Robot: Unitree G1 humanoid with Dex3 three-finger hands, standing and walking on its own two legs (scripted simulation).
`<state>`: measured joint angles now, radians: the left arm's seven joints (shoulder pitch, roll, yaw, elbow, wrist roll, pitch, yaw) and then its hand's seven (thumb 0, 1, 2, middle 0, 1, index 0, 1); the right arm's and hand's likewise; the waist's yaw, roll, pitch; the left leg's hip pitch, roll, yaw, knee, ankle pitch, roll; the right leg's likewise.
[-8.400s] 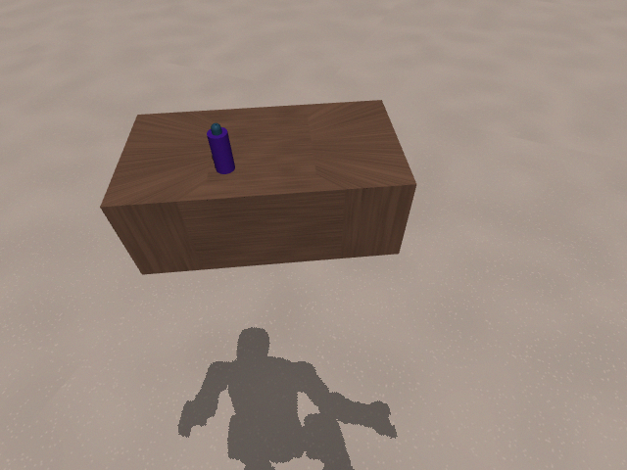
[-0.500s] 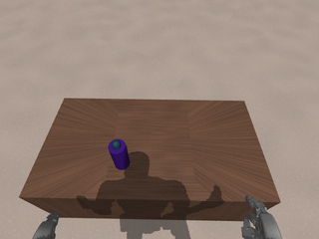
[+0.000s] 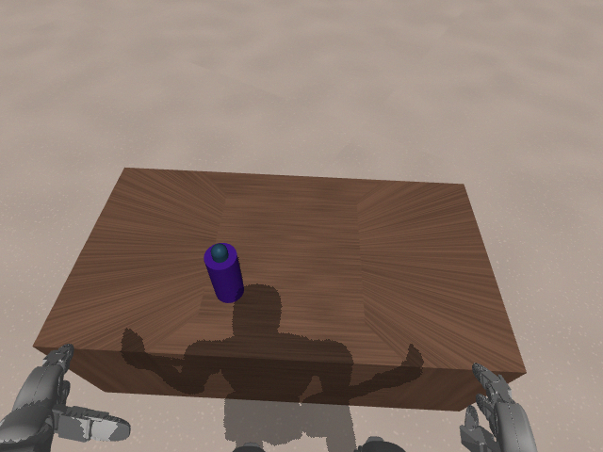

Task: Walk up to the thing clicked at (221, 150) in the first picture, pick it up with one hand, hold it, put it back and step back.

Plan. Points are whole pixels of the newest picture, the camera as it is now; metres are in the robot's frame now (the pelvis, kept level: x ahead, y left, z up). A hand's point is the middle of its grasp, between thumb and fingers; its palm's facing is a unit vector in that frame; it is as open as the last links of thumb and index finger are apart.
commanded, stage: go down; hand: left
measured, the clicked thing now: (224, 270) +0.52 +0.18 -0.23
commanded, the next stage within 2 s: none
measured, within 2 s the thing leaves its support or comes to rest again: neither
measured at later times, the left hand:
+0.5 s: hand (76, 316) +0.31 +0.34 -0.02, palm faces +0.13 -0.98 -0.17, open 17.4 cm
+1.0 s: hand (63, 269) +0.37 +0.37 +0.01, palm faces +0.17 -0.98 -0.10, open 17.3 cm
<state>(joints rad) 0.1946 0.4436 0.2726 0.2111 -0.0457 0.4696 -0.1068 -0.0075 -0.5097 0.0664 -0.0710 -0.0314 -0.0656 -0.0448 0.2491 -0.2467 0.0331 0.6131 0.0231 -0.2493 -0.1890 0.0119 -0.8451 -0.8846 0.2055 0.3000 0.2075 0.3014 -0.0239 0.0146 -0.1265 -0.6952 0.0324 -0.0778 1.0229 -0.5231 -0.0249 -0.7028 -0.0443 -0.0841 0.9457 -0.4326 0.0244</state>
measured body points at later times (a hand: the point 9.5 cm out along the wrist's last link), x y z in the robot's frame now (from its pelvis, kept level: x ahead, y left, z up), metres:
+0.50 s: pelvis +0.00 +0.01 +0.00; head +0.07 +0.03 +0.45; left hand +0.30 +0.39 +0.00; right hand +0.06 -0.27 -0.09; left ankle -0.01 +0.13 -0.68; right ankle +0.02 -0.14 -0.68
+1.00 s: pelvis -0.02 +0.01 -0.01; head +0.10 +0.04 +0.42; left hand +0.36 +0.42 +0.02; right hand +0.04 -0.28 -0.10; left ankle -0.01 +0.13 -0.68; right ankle +0.02 -0.14 -0.68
